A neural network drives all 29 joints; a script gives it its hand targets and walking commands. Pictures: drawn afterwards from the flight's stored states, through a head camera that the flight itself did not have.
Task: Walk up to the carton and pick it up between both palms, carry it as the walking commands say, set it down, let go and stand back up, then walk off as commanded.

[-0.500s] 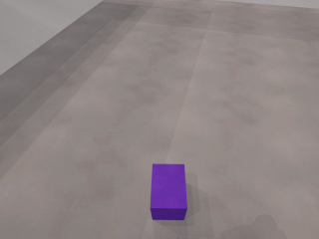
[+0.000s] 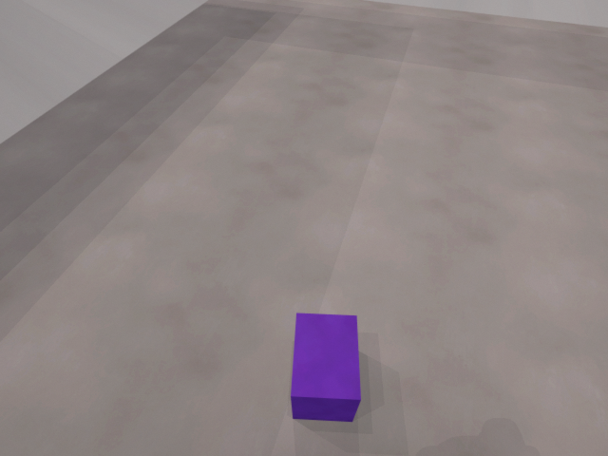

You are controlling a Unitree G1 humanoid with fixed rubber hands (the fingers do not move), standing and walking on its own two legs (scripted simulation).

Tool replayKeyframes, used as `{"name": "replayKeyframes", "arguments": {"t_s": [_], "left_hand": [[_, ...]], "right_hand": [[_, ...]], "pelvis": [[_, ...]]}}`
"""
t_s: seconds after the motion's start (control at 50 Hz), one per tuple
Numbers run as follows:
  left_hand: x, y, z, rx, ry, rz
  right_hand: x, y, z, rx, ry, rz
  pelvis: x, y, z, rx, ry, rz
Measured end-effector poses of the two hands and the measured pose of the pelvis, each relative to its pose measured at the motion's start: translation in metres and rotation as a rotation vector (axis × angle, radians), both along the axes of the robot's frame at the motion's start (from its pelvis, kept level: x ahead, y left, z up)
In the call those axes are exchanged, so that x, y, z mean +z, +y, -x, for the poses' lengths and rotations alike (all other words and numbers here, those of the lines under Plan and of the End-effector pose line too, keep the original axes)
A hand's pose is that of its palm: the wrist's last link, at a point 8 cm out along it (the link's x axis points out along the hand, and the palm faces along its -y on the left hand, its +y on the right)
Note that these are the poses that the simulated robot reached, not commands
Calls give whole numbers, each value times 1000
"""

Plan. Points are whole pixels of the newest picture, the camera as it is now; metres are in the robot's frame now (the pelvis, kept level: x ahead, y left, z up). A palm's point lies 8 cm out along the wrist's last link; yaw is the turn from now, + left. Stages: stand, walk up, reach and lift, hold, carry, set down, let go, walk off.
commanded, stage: walk up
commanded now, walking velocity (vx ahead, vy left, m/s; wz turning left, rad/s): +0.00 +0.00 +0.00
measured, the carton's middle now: (324, 367) +0.47 -0.03 -0.67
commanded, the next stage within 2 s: stand in 0.12 s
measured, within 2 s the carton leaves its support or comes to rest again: neither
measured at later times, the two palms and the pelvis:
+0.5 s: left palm out of the picture +0.13 +0.24 -0.14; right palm out of the picture +0.13 -0.23 -0.13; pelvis -0.02 +0.01 -0.03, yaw -1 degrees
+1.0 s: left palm (187, 438) +0.17 +0.21 -0.17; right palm (473, 437) +0.18 -0.24 -0.17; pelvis -0.05 +0.00 -0.07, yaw +1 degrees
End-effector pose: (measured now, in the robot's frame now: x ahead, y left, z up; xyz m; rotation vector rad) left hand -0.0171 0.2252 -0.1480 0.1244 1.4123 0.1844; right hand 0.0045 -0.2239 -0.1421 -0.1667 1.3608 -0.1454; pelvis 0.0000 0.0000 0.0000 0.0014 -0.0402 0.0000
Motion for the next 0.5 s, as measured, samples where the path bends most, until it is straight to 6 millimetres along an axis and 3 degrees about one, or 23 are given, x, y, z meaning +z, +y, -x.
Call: {"name": "replayKeyframes", "arguments": {"t_s": [0.18,0.36,0.4,0.5], "left_hand": [[-5,-1,-1,-2,5,16],[-5,6,-15,-14,-27,12],[-4,9,-42,-14,-96,10],[8,17,-149,-80,-234,5]], "right_hand": [[2,1,7,-8,20,17],[2,3,7,-8,23,25],[-1,2,-16,-12,-27,17],[11,-8,-127,42,-187,35]], "pelvis": [[-1,3,0,-2,8,3],[-2,8,0,-1,12,4],[-8,9,5,-9,49,4],[-25,12,21,-10,79,7]]}}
